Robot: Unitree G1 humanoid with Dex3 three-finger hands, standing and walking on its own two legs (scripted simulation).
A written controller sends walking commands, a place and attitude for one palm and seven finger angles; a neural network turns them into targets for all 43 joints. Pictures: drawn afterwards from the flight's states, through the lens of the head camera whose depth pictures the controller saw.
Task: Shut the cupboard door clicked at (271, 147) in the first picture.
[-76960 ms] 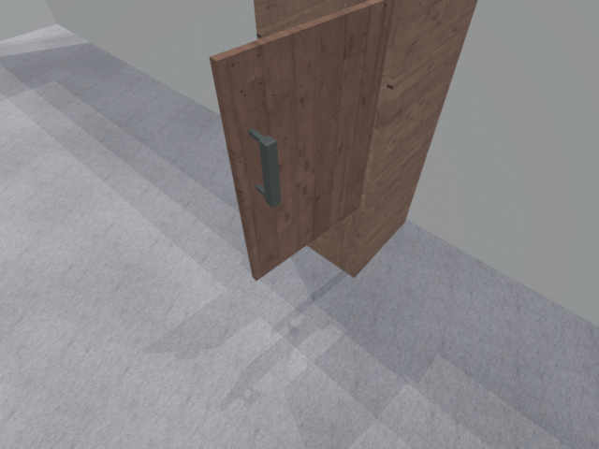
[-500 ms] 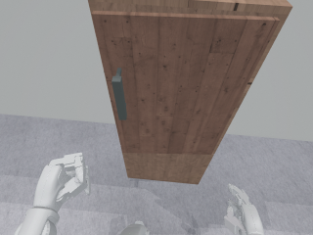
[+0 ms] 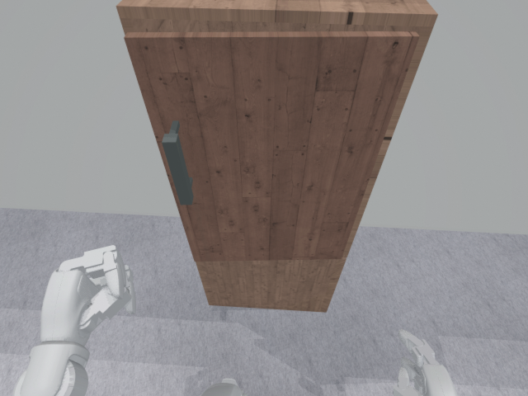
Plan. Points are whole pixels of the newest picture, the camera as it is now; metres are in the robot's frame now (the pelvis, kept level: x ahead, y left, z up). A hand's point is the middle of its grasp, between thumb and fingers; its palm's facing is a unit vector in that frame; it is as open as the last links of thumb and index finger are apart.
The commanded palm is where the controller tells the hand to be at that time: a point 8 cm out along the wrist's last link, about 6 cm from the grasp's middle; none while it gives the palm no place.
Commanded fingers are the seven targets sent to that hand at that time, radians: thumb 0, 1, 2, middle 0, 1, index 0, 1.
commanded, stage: bring the fist close to the handle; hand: left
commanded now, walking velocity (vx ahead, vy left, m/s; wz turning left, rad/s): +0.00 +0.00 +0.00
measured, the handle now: (181, 164) +0.48 +0.18 +0.09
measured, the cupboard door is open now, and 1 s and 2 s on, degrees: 5 5 2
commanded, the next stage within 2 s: push the door shut along its arc in 1.50 s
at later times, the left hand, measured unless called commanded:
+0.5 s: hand (166, 258) +0.29 +0.16 +0.08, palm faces +0.01 -1.00 -0.01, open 3.1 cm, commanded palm +0.27 +0.22 +0.09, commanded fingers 0.00 0.90 0.90 -1.30 -1.50 -1.30 -1.50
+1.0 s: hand (187, 212) +0.36 +0.15 +0.10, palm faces +0.05 -1.00 -0.01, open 3.1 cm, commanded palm +0.34 +0.19 +0.09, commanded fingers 0.00 0.90 0.90 -1.30 -1.50 -1.30 -1.50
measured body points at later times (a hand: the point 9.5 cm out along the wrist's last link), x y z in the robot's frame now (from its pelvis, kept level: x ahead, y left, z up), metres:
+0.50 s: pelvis +0.02 +0.00 +0.00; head +0.05 -0.01 +0.45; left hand +0.28 +0.22 +0.08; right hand +0.19 -0.24 -0.08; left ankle +0.08 +0.11 -0.69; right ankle -0.03 -0.10 -0.69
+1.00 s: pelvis +0.01 +0.01 +0.00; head +0.03 +0.00 +0.45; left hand +0.35 +0.20 +0.10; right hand +0.15 -0.23 -0.09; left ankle +0.08 +0.11 -0.69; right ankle -0.03 -0.10 -0.69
